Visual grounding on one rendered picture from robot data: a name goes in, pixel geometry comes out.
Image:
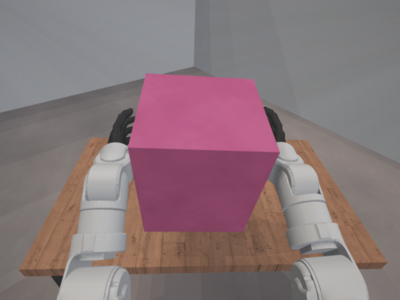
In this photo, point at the robot left forearm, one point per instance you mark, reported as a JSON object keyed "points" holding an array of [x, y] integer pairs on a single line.
{"points": [[100, 232]]}

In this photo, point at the table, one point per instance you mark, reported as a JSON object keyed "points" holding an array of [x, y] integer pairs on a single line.
{"points": [[262, 246]]}

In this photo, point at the left robot upper arm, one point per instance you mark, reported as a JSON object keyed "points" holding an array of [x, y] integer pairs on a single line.
{"points": [[97, 283]]}

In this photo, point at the carton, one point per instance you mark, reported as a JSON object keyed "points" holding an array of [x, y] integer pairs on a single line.
{"points": [[201, 151]]}

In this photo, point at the robot right forearm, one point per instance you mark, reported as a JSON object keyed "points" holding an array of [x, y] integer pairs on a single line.
{"points": [[310, 228]]}

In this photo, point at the right robot upper arm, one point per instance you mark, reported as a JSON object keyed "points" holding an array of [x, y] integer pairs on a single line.
{"points": [[326, 278]]}

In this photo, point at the robot left hand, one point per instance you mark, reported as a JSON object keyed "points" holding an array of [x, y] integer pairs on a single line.
{"points": [[120, 129]]}

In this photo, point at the robot right hand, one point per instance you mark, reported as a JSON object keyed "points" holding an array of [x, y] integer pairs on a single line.
{"points": [[276, 126]]}

